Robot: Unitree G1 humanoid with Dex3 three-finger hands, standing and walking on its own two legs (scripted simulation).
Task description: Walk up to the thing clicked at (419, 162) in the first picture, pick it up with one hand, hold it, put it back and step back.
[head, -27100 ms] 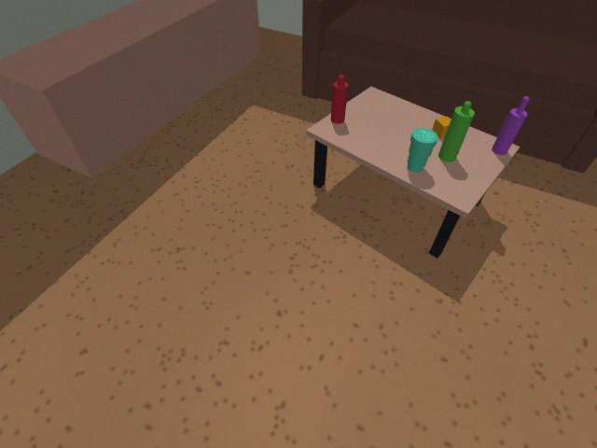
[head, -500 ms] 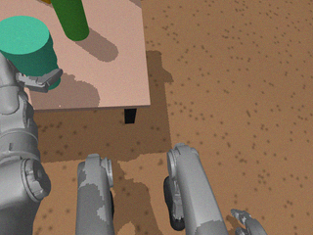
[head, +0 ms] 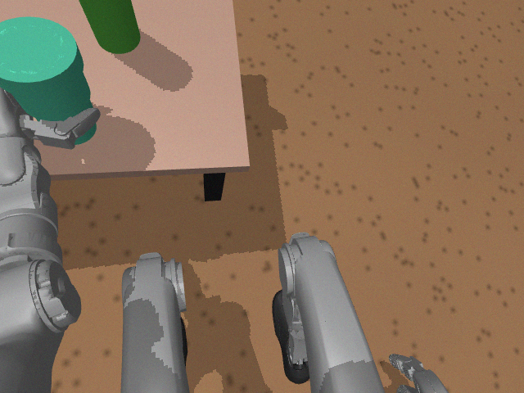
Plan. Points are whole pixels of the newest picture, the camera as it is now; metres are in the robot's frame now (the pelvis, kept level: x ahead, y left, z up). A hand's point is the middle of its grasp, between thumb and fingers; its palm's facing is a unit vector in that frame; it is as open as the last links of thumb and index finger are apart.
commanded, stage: loosen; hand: left
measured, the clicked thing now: (55, 94) +0.53 +0.23 -0.01
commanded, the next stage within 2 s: open in 0.02 s
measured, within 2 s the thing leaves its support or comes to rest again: rests again in 0.76 s
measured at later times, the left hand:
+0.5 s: hand (45, 86) +0.53 +0.24 +0.00, palm faces +0.24 -0.97 -0.02, open 14.9 cm
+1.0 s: hand out of the picture +0.52 +0.31 +0.11, palm faces +0.30 -0.95 -0.07, open 17.7 cm
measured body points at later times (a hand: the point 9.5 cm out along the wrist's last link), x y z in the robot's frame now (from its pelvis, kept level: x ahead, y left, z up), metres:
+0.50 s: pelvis +0.00 +0.00 +0.00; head +0.21 +0.04 +0.39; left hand +0.51 +0.29 +0.00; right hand +0.07 -0.27 -0.12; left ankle +0.08 +0.14 -0.38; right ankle +0.10 -0.14 -0.38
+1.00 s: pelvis +0.01 +0.00 +0.06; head +0.21 +0.04 +0.46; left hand +0.50 +0.36 +0.11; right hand +0.08 -0.27 -0.06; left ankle +0.08 +0.14 -0.38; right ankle +0.10 -0.14 -0.38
